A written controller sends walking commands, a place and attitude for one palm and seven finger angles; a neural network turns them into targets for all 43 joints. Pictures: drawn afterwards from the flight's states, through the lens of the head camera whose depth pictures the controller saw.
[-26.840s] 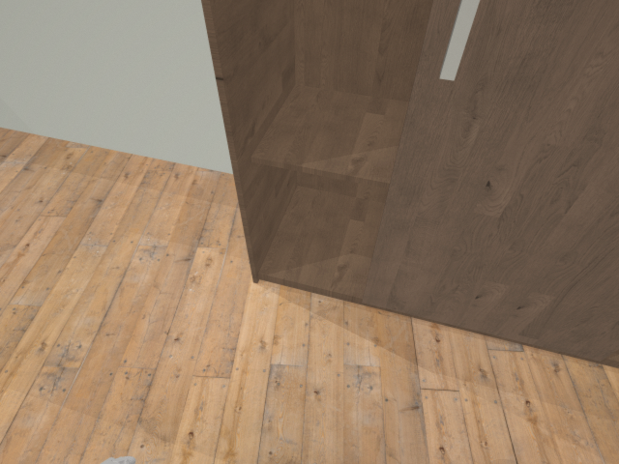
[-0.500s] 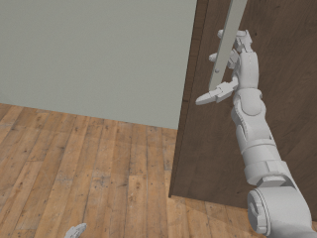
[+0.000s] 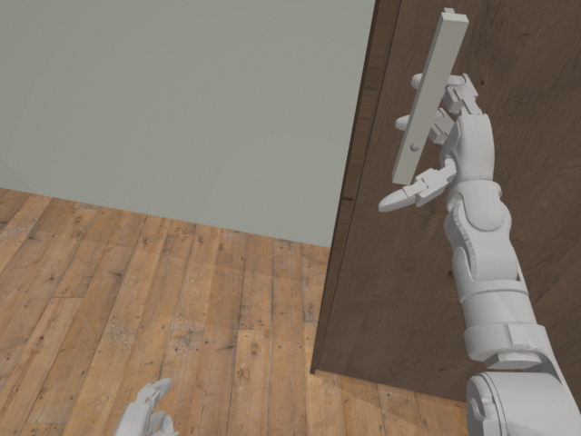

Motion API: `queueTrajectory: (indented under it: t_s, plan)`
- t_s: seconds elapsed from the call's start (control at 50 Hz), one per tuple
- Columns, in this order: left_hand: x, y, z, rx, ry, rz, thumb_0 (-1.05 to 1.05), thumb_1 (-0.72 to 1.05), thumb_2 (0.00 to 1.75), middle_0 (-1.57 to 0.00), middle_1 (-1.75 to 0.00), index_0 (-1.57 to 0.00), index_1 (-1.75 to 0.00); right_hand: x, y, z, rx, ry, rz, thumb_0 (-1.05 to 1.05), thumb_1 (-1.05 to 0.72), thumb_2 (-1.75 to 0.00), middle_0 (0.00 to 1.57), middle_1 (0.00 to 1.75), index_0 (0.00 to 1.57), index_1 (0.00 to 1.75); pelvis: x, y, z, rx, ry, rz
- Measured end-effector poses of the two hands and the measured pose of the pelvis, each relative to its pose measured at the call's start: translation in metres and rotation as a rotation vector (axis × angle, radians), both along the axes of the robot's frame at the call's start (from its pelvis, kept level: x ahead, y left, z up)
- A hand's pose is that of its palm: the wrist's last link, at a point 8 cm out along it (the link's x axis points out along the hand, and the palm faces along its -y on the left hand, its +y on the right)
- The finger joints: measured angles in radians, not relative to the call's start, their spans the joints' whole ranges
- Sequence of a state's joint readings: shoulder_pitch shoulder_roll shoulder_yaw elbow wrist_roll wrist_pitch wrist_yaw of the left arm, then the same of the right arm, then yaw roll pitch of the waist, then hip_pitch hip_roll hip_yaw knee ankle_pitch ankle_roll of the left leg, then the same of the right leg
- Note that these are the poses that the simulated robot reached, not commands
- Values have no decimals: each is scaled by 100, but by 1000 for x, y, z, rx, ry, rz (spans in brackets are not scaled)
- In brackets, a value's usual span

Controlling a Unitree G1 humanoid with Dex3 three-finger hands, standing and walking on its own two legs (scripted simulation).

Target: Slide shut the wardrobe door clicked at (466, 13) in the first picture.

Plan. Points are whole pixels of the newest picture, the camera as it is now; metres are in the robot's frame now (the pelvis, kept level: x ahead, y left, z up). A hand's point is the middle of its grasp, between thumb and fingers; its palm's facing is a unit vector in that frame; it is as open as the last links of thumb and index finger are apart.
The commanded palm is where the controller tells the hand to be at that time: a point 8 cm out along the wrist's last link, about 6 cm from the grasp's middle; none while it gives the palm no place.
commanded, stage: slip the hand off the handle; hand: right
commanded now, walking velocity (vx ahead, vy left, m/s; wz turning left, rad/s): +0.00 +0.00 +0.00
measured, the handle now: (422, 104) +0.46 -0.11 +0.26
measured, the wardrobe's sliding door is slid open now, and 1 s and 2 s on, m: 0.00 0.01 0.01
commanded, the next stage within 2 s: draw the hand back to the body in 1.02 s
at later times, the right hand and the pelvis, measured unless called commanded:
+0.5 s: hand (471, 169) +0.38 -0.17 +0.23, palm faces +0.14 +0.98 -0.13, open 14.7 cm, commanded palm +0.34 -0.20 +0.23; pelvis +0.01 +0.02 +0.00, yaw -1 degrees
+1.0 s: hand (476, 223) +0.29 -0.15 +0.23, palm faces +0.05 +0.99 -0.14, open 14.7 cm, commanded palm +0.26 -0.19 +0.23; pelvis +0.02 +0.00 +0.00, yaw -3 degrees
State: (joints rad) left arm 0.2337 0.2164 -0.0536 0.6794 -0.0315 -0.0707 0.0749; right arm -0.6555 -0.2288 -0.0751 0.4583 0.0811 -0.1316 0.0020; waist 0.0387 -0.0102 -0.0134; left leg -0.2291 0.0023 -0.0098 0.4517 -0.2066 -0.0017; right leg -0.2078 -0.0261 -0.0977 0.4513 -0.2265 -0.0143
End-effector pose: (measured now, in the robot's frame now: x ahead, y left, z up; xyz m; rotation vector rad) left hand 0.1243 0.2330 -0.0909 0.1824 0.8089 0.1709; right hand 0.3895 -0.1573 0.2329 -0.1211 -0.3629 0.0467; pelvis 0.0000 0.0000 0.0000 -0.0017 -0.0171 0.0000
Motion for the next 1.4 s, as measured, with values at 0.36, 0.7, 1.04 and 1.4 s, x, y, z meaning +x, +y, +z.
queueTrajectory:
  t_s: [0.36, 0.7, 1.04, 1.4]
  plan:
    - [4, 29, -3, 14, 31, 31, 1, 90, 90, -20, -30, -20, -30, -5, -19, -3, 13, 15, -75, -1, 55, -20, 43, 116, 23, 111, 10, 15, 0, -3, 4, 0]
    - [68, -4, 13, -4, -120, -150, 1, 90, 90, -20, -30, -20, -30, -69, -45, -10, -9, -17, -59, -1, 56, -20, 27, 116, 25, 115, 11, 10, -2, 6, -12, -61]
    - [93, -47, 23, -72, -189, -260, 1, 90, 90, -20, -30, -21, -30, -129, -43, -8, -18, -42, -62, -1, 55, -20, 26, 116, 25, 115, 17, 2, -4, 3, -55, -57]
    - [109, -45, 36, -74, -249, -260, 1, 90, 90, -20, -30, -20, -30, -141, -63, -20, 111, 281, -180, -1, 55, -20, 26, 116, 25, 115, 11, 8, -2, -1, -78, -71]
